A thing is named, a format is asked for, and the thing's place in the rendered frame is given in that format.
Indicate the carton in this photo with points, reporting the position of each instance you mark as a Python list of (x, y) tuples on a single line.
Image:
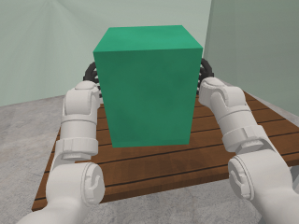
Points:
[(148, 77)]

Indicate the right robot forearm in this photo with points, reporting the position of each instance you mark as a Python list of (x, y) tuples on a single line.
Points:
[(240, 132)]

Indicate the robot right hand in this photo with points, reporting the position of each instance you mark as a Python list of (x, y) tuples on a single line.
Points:
[(205, 72)]

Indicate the left robot forearm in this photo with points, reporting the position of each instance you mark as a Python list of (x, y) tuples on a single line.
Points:
[(78, 126)]

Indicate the robot left hand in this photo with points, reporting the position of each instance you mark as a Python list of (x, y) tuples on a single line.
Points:
[(90, 75)]

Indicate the robot left upper arm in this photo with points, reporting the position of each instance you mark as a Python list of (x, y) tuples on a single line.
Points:
[(72, 190)]

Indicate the robot right upper arm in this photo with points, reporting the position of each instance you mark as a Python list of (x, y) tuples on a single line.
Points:
[(262, 178)]

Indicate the table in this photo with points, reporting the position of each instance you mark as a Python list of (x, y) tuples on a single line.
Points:
[(130, 172)]

